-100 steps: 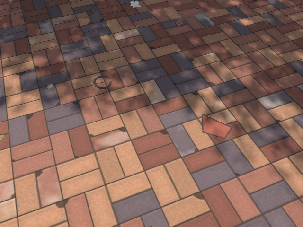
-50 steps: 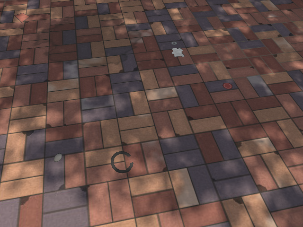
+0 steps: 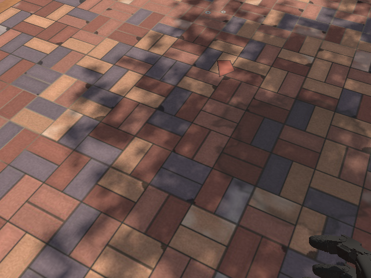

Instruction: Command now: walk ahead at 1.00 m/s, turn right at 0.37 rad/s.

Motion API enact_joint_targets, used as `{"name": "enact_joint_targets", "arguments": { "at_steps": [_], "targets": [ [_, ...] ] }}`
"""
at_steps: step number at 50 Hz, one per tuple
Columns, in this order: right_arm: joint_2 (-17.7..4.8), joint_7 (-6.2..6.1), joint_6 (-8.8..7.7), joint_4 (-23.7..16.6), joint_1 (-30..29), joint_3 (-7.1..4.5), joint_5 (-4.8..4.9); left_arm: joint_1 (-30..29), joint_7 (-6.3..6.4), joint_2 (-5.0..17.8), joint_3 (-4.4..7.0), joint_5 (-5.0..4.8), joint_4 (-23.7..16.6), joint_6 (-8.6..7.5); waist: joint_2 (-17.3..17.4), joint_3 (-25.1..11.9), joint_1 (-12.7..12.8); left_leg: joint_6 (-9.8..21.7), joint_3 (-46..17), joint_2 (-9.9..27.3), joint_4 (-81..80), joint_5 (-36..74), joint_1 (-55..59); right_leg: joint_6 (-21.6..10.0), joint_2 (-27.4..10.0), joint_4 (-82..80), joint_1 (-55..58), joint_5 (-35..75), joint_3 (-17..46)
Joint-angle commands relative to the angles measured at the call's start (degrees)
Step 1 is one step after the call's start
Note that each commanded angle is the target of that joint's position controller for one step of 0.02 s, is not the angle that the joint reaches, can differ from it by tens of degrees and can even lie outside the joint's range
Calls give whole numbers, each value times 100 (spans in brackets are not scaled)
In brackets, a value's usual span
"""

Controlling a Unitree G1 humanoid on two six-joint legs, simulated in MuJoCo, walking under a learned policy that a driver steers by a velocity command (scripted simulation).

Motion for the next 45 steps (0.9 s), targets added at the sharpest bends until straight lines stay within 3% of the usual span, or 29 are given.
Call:
{"name": "enact_joint_targets", "arguments": {
  "at_steps": [1, 5, 6, 7, 8, 9, 10, 11, 12, 13, 14, 15, 17, 20, 24, 26, 28, 29, 30, 31, 32, 33, 34, 35, 36, 37, 38, 42, 45],
  "targets": [
    [-170, 106, -187, -508, -677, 12, -9, -840, 107, 915, 157, -99, -689, -137, -464, 537, -384, -250, 202, -293, -1367, 1350, 1326, -1022, -1200, -1229, -1732, 822, 1260],
    [-584, 78, -235, -566, -816, -216, 145, -372, 152, 829, 102, -165, -434, 2, -764, 373, -441, -198, 102, -514, -2257, 1196, 2043, -748, -1420, -620, -767, 1650, 1409],
    [-774, 37, -244, -521, -484, -328, 149, -331, 155, 881, 109, -128, -388, 54, -841, 97, -669, -85, 218, -646, -2319, 775, 2473, -617, -1338, 24, -537, 2763, 1322],
    [-962, -18, -236, -446, 186, -446, 156, -421, 142, 1008, 127, -59, -404, 98, -960, -390, -1132, 56, 279, -608, -2240, 531, 3381, -433, -1154, 1061, -700, 3607, 1139],
    [-1167, -113, -193, -215, 1587, -546, 127, -811, 131, 987, 100, 64, -643, 107, -954, -1249, -1863, 283, -263, 71, -1854, 129, 5213, -236, -942, 2768, -1819, 3085, 1066],
    [-1766, -146, -103, -6, 2532, -666, -29, -95, 138, 74, -141, 55, -833, 15, 848, -2662, -1600, 977, -2860, 1735, -2143, -1548, 7400, -18, -350, 5074, -3533, -162, 646],
    [-1563, -42, -90, 120, 2628, -611, 4, 30, 157, 130, -216, -298, -930, -46, 2063, -3074, -1510, 1320, -4908, 2183, -3369, -3501, 7450, -65, -502, 6217, -4431, -1179, 754],
    [-1037, -90, -52, 157, 2296, -516, 43, -678, 220, 524, -88, -409, -935, -13, 1474, -1736, -1599, 1086, -4139, 1907, -3602, -3529, 6635, -55, -765, 6631, -5072, -787, 529],
    [-783, -121, -14, 264, 2054, -440, 47, -1253, 223, 621, -65, -292, -1037, 21, 764, -952, -1545, 932, -3117, 1758, -3531, -2485, 5783, -56, -994, 6604, -5163, -427, 330],
    [-595, -114, 12, 350, 1779, -386, -43, -1567, 193, 589, -39, -152, -1098, 75, 221, -486, -1324, 853, -2333, 1529, -3601, -1508, 4848, -53, -1177, 6360, -4829, -240, 266],
    [-417, -107, 7, 422, 1494, -346, -140, -1623, 140, 460, -15, -108, -1153, 164, 226, -149, -1040, 795, -1736, 1329, -3760, -1007, 4098, -57, -1346, 6122, -4496, -119, 329],
    [-312, -96, 3, 500, 1252, -336, -141, -1592, 82, 289, -30, -158, -1218, 278, 436, 43, -812, 752, -1280, 1296, -3900, -739, 3617, -44, -1494, 5992, -4297, -186, 362],
    [-303, -75, -25, 579, 924, -359, -14, -1724, 31, 128, -66, -174, -1353, 459, 401, 368, -586, 677, -503, 1310, -4212, -170, 3081, 19, -1664, 5763, -4328, -189, 325],
    [-676, -151, -83, 610, 625, -446, -30, -1965, -55, 287, -72, -49, -1512, 477, 131, 547, -376, 557, 620, 1098, -4453, 508, 2803, 109, -1684, 5002, -4266, 1039, 242],
    [-1226, -191, -75, 734, 1011, -550, 10, -2855, -265, 524, -56, -20, -1681, 388, -424, 745, -690, 260, 1629, 784, -4626, 1049, 3201, -169, -1266, 3139, -3456, 2364, -589],
    [-1601, -170, 12, 751, 1166, -619, 19, -2913, -315, 789, 41, -74, -1753, 367, -153, 548, -584, 173, 1802, 855, -4091, 3664, 3916, -375, -802, 2790, -2976, 2022, -1094],
    [-1930, -175, 183, 703, 1213, -693, 72, -2125, -293, 1217, 238, -184, -1670, 429, 383, -44, -6, 160, 1851, 1004, -2488, 6484, 4399, -616, -282, 2886, -1989, 1047, -1444],
    [-1969, -178, 232, 618, 1094, -703, 96, -998, -257, 1592, 436, -176, -1406, 484, 481, -608, 571, 174, 1756, 1020, -1015, 6919, 3879, -819, -66, 2837, -483, 741, -1412],
    [-1672, -184, 175, 598, 1010, -602, 90, 137, -146, 1950, 636, -194, -1041, 566, -7, -940, 1054, -70, 1673, 606, 1143, 4791, 2497, -1071, -151, 2427, 1432, 950, -771],
    [-488, -115, -49, 372, 1408, -268, -92, -299, -97, 2356, 639, -177, -1051, 616, -2485, -674, 112, -358, 1296, -785, 4066, -2311, 343, -1726, -890, 2020, 2349, 1502, 1156],
    [-588, -39, -335, -40, 1893, -123, 118, -702, -147, 2127, 453, 13, -1484, 411, -2369, -2352, -319, -138, -325, -841, 4517, -2376, -776, -2622, -2069, 216, 3108, -1923, 4631],
    [-1242, -47, -427, -10, 978, -243, 322, -630, -160, 1556, 385, 31, -1506, 289, -1013, -1706, 105, 97, -474, -468, 3922, -1629, -746, -2061, -2076, -544, 2368, -2713, 4768],
    [-1131, -93, -407, -118, 657, -231, 399, -804, -185, 1467, 336, 83, -1359, 158, -205, -660, -200, 117, -299, -311, 3295, -1303, -787, -1854, -2018, -690, 1237, -2298, 4398],
    [-980, -172, -319, 14, 667, -181, 211, -1209, -198, 1254, 254, 104, -1377, 59, 371, -427, -471, 98, -350, 12, 2817, -1084, -314, -1679, -1855, -522, 401, -1583, 3778],
    [-908, -167, -224, 111, 1017, -186, 119, -1594, -156, 1241, 232, 200, -1423, 20, 156, -313, -799, 27, -430, 170, 2523, -890, 155, -1681, -1666, -350, -384, -1201, 3313],
    [-949, -146, -99, 219, 1184, -210, 100, -1787, -125, 1071, 163, 235, -1457, 7, 39, -106, -928, -36, -403, 309, 2273, -854, 427, -1616, -1446, -449, -967, -939, 2824],
    [-901, -147, -15, 233, 1183, -218, 79, -1798, -94, 962, 120, 172, -1384, 5, -71, 79, -978, -114, -306, 402, 1916, -838, 476, -1570, -1341, -562, -1292, -689, 2396],
    [-514, -127, 22, -147, 23, -47, -68, -1382, 107, 873, 72, 91, -1135, -41, -106, 591, -519, -457, 79, 416, -6, 896, 202, -1395, -908, -832, -1640, 704, 1107],
    [-253, 40, -148, -254, -619, 36, -157, -957, 167, 939, 79, 29, -860, 17, -92, 632, -83, -412, 646, -152, -1727, 2832, 1262, -1036, -681, -735, -1812, 1737, 457]
  ]
}}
